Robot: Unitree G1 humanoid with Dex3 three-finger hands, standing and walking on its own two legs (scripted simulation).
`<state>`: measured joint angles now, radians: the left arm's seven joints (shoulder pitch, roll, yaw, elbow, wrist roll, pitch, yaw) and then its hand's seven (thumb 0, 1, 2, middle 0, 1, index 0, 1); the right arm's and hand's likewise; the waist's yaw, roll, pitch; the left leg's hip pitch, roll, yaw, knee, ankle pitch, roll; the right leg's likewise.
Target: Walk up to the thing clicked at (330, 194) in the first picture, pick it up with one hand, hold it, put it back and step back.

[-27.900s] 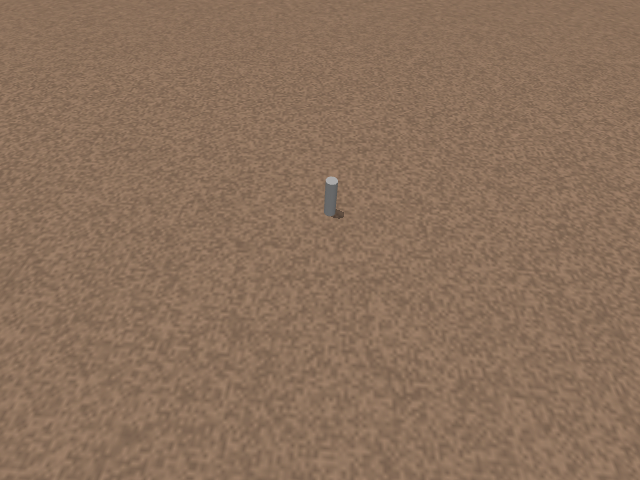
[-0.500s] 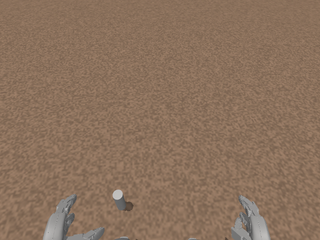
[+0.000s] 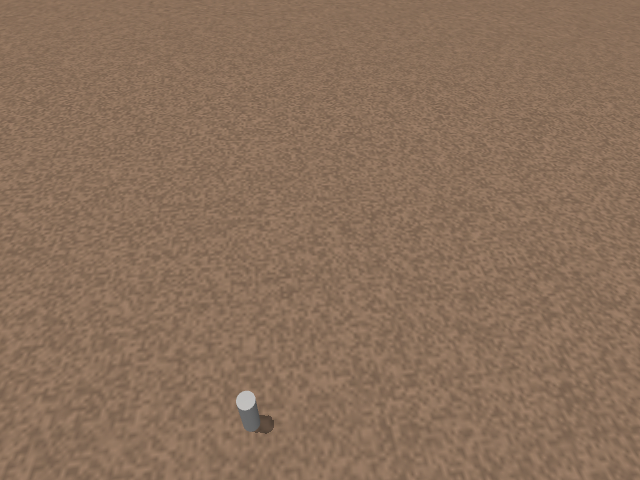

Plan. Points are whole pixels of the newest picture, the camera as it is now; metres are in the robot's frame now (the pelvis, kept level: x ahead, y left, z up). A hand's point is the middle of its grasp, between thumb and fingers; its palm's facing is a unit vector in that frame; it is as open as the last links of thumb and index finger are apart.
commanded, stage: stand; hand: left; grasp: from the side
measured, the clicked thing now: (248, 412) +0.42 +0.18 -0.68
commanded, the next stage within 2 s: step back in 1.70 s
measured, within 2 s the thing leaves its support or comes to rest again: neither
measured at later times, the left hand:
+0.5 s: hand out of the picture +0.03 +0.23 -0.15, palm faces -0.02 -0.94 -0.35, open 7.4 cm
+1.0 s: hand out of the picture +0.08 +0.22 -0.14, palm faces -0.03 -0.94 -0.33, open 7.4 cm
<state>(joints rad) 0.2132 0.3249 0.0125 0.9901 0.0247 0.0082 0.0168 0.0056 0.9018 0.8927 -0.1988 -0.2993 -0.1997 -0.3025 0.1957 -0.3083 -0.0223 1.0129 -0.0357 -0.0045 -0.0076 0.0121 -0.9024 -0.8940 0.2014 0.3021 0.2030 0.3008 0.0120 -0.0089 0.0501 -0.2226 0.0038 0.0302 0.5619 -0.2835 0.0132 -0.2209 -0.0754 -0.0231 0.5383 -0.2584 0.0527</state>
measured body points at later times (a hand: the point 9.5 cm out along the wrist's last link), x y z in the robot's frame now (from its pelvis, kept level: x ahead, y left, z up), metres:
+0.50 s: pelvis -0.01 -0.01 +0.01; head -0.02 -0.02 +0.46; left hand +0.03 +0.28 -0.12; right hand +0.04 -0.31 -0.13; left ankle +0.02 +0.11 -0.73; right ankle +0.02 -0.16 -0.73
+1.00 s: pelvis +0.01 -0.02 +0.01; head +0.01 -0.02 +0.46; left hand +0.09 +0.27 -0.12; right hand +0.06 -0.31 -0.13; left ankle +0.02 +0.11 -0.73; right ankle +0.02 -0.16 -0.73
